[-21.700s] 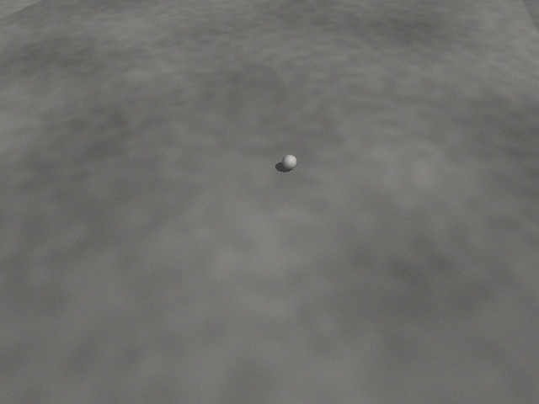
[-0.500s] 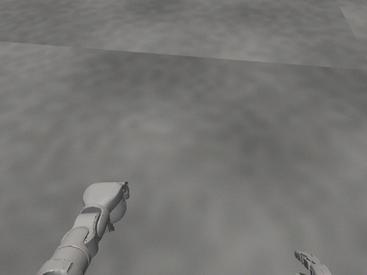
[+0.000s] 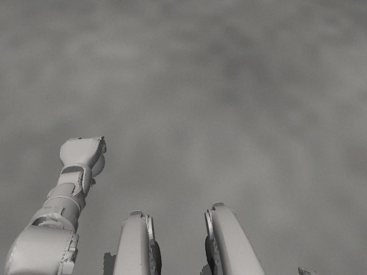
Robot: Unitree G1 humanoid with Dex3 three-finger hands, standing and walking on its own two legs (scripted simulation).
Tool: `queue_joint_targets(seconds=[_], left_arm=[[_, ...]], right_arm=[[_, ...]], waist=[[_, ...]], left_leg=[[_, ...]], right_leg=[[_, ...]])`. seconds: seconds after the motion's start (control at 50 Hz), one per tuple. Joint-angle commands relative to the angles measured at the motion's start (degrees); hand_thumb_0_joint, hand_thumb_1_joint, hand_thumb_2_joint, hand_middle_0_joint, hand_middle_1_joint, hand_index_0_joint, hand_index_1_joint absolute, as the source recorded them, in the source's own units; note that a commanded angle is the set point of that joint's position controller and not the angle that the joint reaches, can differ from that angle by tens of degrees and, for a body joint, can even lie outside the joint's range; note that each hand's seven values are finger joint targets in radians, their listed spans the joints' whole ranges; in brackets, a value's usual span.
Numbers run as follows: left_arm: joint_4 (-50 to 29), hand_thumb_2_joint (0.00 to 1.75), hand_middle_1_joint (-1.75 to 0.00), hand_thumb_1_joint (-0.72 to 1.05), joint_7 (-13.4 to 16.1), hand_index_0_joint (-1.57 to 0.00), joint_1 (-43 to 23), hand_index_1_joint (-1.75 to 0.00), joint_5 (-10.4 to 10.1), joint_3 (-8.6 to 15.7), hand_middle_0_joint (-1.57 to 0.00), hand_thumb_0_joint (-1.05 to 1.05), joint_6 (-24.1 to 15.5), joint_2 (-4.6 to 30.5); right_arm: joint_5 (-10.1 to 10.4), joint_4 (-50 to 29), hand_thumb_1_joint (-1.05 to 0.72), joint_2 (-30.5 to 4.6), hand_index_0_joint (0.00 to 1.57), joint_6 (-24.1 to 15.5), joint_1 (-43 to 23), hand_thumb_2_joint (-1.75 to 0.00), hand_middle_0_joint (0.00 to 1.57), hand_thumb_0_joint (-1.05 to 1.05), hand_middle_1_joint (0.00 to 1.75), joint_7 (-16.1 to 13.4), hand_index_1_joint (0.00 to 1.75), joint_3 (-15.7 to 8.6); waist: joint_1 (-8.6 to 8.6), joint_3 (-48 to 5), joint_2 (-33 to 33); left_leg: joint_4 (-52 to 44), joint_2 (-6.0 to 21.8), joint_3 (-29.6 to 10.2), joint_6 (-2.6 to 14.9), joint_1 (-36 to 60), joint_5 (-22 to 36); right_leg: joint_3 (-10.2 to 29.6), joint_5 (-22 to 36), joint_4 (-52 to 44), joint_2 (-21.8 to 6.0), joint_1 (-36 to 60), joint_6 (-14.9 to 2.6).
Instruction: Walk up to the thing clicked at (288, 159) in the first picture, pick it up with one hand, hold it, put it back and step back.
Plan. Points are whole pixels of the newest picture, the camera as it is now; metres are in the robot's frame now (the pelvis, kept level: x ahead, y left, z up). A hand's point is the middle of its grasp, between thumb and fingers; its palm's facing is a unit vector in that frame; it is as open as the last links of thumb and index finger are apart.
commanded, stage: crouch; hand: left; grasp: from above
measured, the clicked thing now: (88, 162) +0.42 +0.23 -0.14
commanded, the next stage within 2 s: lower in 1.14 s
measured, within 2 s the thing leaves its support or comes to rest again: neither
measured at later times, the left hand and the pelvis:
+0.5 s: hand (104, 172) +0.43 +0.23 -0.29, palm faces -0.44 -0.02 -0.90, open 10.1 cm; pelvis -0.01 -0.01 -0.13, yaw -2 degrees
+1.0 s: hand (110, 174) +0.44 +0.23 -0.36, palm faces -0.45 -0.02 -0.89, open 10.1 cm; pelvis -0.02 -0.01 -0.19, yaw -4 degrees
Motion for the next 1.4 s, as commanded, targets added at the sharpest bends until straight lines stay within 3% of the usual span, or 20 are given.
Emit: queue_joint_targets(seconds=[0.0, 0.1, 0.16, 0.2, 0.24, 0.28, 0.32, 0.36, 0.4, 0.42, 0.46, 0.48, 0.6, 0.82, 0.86, 0.92, 1.02, 1.22, 1.32, 1.38], left_arm=[[-4.5, 1.00, -0.99, 0.50, 2.2, -0.87, -20.3, -0.96, 0.2, 3.5, -0.84, 0.00, -0.9, 13.7], [-9.6, 1.02, -1.00, 0.50, 3.4, -0.87, -26.0, -0.97, 0.8, 4.8, -0.84, 0.00, -2.7, 16.3], [-3.4, 1.02, -0.99, 0.47, 3.8, -0.86, -23.3, -0.97, 1.7, 4.7, -0.83, 0.00, -2.3, 15.6], [-9.2, 1.03, -0.98, 0.48, 4.4, -0.86, -29.3, -0.96, 2.0, 6.5, -0.84, 0.00, -3.2, 19.6], [-3.0, 1.05, -1.00, 0.48, 4.6, -0.86, -24.6, -0.98, 2.3, 5.1, -0.83, 0.00, -2.5, 16.1], [-4.8, 1.04, -1.00, 0.48, 4.9, -0.86, -29.2, -0.98, 1.6, 5.4, -0.84, 0.00, -2.8, 16.9], [-0.8, 1.03, -0.99, 0.46, 4.7, -0.85, -25.1, -0.96, 2.2, 6.0, -0.83, 0.00, -2.4, 18.1], [-7.1, 1.03, -1.00, 0.47, 4.7, -0.85, -31.0, -0.98, 1.5, 6.7, -0.83, 0.00, -3.4, 19.4], [0.5, 1.03, -1.00, 0.47, 4.3, -0.85, -26.0, -0.97, 2.6, 6.0, -0.83, 0.00, -2.9, 18.0], [-4.0, 1.01, -1.00, 0.46, 4.4, -0.84, -28.9, -0.96, 1.9, 6.8, -0.81, 0.00, -3.6, 19.3], [0.2, 1.02, -0.99, 0.44, 4.3, -0.83, -26.9, -0.96, 2.6, 6.8, -0.80, 0.00, -3.4, 19.1], [-2.2, 0.99, -0.99, 0.44, 4.5, -0.82, -28.1, -0.95, 2.6, 8.0, -0.79, 0.00, -3.8, 21.4], [-1.3, 0.98, -0.98, 0.40, 4.4, -0.80, -28.4, -0.95, 2.9, 9.1, -0.77, 0.00, -4.6, 22.6], [3.7, 0.92, -0.97, 0.36, 4.6, -0.76, -32.8, -0.94, 3.0, 7.8, -0.73, 0.00, -5.6, 23.1], [3.7, 0.94, -0.97, 0.36, 4.8, -0.76, -33.4, -0.94, 3.5, 9.6, -0.73, 0.00, -5.8, 26.0], [5.4, 0.94, -0.98, 0.34, 5.2, -0.75, -34.0, -0.95, 3.5, 9.2, -0.72, 0.00, -6.2, 25.7], [6.8, 0.93, -0.96, 0.31, 5.2, -0.73, -34.1, -0.93, 3.4, 8.2, -0.71, 0.00, -6.3, 25.2], [4.8, 0.98, -0.96, 0.42, 4.9, -0.82, -35.2, -0.94, 3.1, 9.4, -0.81, 0.00, -6.4, 27.8], [8.4, 0.93, -0.93, 0.28, 5.3, -0.73, -35.4, -0.91, 3.5, 8.5, -0.71, 0.00, -7.0, 27.1], [10.6, 0.91, -0.92, 0.28, 5.5, -0.72, -33.9, -0.90, 3.9, 8.4, -0.70, 0.00, -7.4, 26.5]], right_arm=[[-0.7, -4.0, -0.90, -11.7, 0.20, -2.5, 5.7, -0.90, 0.20, 0.00, 0.30, -0.5, 0.30, -3.0], [-1.3, -3.2, -0.90, -11.6, 0.20, -3.5, 6.5, -0.90, 0.20, 0.00, 0.30, 0.7, 0.30, -2.4], [-1.8, -2.2, -0.90, -12.3, 0.20, -4.0, 6.4, -0.90, 0.20, 0.00, 0.30, 1.4, 0.30, -2.0], [-2.1, -1.7, -0.90, -11.7, 0.20, -3.9, 7.2, -0.90, 0.20, 0.00, 0.30, 1.8, 0.30, -1.9], [-2.4, -1.5, -0.90, -11.6, 0.20, -4.1, 6.6, -0.90, 0.20, 0.00, 0.30, 2.4, 0.30, -1.8], [-2.7, -0.8, -0.91, -11.5, 0.20, -4.2, 6.8, -0.90, 0.20, 0.00, 0.30, 2.7, 0.30, -1.6], [-2.7, -1.1, -0.91, -11.9, 0.20, -4.2, 6.5, -0.90, 0.20, 0.00, 0.30, 3.1, 0.30, -1.4], [-3.0, -0.7, -0.91, -11.4, 0.20, -4.2, 7.0, -0.90, 0.20, 0.00, 0.30, 3.6, 0.30, -1.5], [-3.1, -0.5, -0.91, -12.1, 0.20, -4.2, 7.0, -0.90, 0.20, 0.00, 0.30, 3.9, 0.30, -1.3], [-3.3, -0.3, -0.91, -11.9, 0.20, -4.3, 7.0, -0.90, 0.20, 0.00, 0.30, 4.1, 0.30, -1.3], [-3.5, -0.2, -0.91, -12.2, 0.20, -4.1, 7.0, -0.90, 0.20, 0.00, 0.30, 4.4, 0.30, -1.1], [-3.4, -0.5, -0.90, -12.2, 0.20, -4.1, 6.9, -0.90, 0.20, 0.00, 0.30, 4.5, 0.30, -1.1], [-3.9, -0.2, -0.91, -12.4, 0.20, -4.0, 7.3, -0.90, 0.20, 0.00, 0.30, 5.6, 0.30, -1.0], [-4.4, 0.4, -0.91, -13.4, 0.20, -4.4, 6.6, -0.90, 0.20, 0.00, 0.30, 6.3, 0.30, -0.1], [-4.4, 0.7, -0.91, -14.1, 0.20, -4.4, 7.2, -0.90, 0.20, 0.00, 0.30, 6.3, 0.30, 0.0], [-4.7, 0.9, -0.91, -13.9, 0.20, -4.4, 7.3, -0.90, 0.20, 0.00, 0.30, 6.4, 0.30, 0.5], [-4.7, 0.8, -0.91, -13.8, 0.20, -4.6, 6.6, -0.90, 0.20, 0.00, 0.30, 6.6, 0.30, 1.2], [-5.0, 1.1, -0.91, -14.8, 0.20, -4.2, 7.4, -0.90, 0.20, 0.00, 0.30, 6.8, 0.30, 1.9], [-5.4, 1.1, -0.91, -14.8, 0.20, -4.4, 7.2, -0.90, 0.20, 0.00, 0.30, 7.2, 0.30, 2.8], [-5.7, 0.7, -0.91, -15.3, 0.20, -4.7, 6.5, -0.90, 0.20, 0.00, 0.30, 7.3, 0.30, 3.5]], waist=[[-1.74, -29.2, 1.1], [-1.76, -36.8, 6.1], [-2.15, -35.8, 7.0], [-2.10, -39.2, 9.1], [-2.43, -36.0, 8.4], [-3.36, -36.9, 9.0], [-2.35, -36.3, 8.1], [-3.20, -38.1, 9.7], [-3.60, -34.9, 8.5], [-3.39, -35.5, 10.2], [-3.65, -34.7, 9.1], [-3.03, -35.1, 9.7], [-3.17, -35.5, 9.9], [-4.38, -33.1, 10.3], [-4.17, -33.1, 11.0], [-5.18, -31.2, 8.8], [-4.79, -31.6, 10.3], [-5.27, -33.2, 10.4], [-6.98, -27.4, 8.9], [-6.76, -27.5, 10.3]], left_leg=[[-6.7, -1.9, -1.9, 0.37, 16.3, 0.5], [-1.4, -1.9, -2.2, -0.03, 16.1, 2.4], [1.1, -1.8, -3.0, -0.24, 14.3, 3.6], [3.8, -1.8, -1.8, -0.05, 14.1, 5.4], [5.0, -1.7, -1.8, -0.09, 12.1, 3.9], [7.5, -1.7, -1.0, 0.26, 9.9, 5.0], [8.7, -1.7, -1.1, 0.31, 8.6, 5.4], [10.4, -1.6, -0.8, 0.34, 7.8, 6.6], [11.5, -1.5, -1.2, 0.25, 6.3, 6.3], [12.1, -1.5, -1.1, 0.21, 5.6, 6.8], [13.4, -1.4, -1.1, 0.34, 4.4, 6.4], [13.6, -1.4, -1.2, 0.31, 3.8, 6.0], [17.2, -1.3, -0.8, 0.42, 1.3, 7.2], [21.1, -1.2, -0.9, 0.58, -3.5, 1.5], [22.0, -1.2, -0.9, 0.55, -4.0, 2.1], [23.3, -1.3, -0.8, 0.82, -7.2, 0.8], [24.8, -1.3, -0.3, 0.78, -8.7, 1.1], [27.7, -1.1, -0.6, 0.89, -9.1, 3.5], [29.1, -1.1, -1.1, 1.06, -13.6, 1.4], [29.5, -1.1, -1.4, 0.78, -12.8, 2.0]], right_leg=[[-3.2, 3.1, -7.2, 1.2, 5.6, -3.92], [-3.9, 4.6, -1.3, 1.1, 0.6, -4.23], [-4.5, 5.1, 2.1, 0.9, -3.4, -4.18], [-4.5, 7.2, 3.2, 1.2, -3.1, -4.21], [-4.7, 5.8, 4.4, 1.1, -5.5, -4.13], [-4.6, 7.6, 5.5, 1.4, -5.4, -3.98], [-4.9, 7.7, 6.8, 1.4, -6.3, -3.93], [-5.0, 9.2, 8.3, 1.7, -5.7, -3.93], [-5.4, 8.7, 9.5, 1.5, -8.3, -3.85], [-5.4, 9.3, 10.6, 1.7, -8.4, -3.91], [-5.6, 9.1, 11.4, 1.8, -9.3, -3.77], [-5.7, 8.6, 12.1, 1.8, -9.5, -3.90], [-6.0, 10.0, 15.2, 2.3, -10.2, -3.83], [-6.6, 4.9, 19.0, 2.8, -15.7, -3.99], [-6.7, 5.5, 20.2, 2.5, -16.3, -3.91], [-6.9, 4.4, 20.6, 2.8, -16.8, -3.81], [-7.1, 4.7, 22.2, 3.0, -16.8, -3.85], [-7.7, 7.6, 24.0, 3.4, -15.9, -3.52], [-8.4, 5.8, 25.0, 3.5, -18.7, -3.45], [-8.9, 6.0, 26.4, 3.4, -19.8, -3.52]])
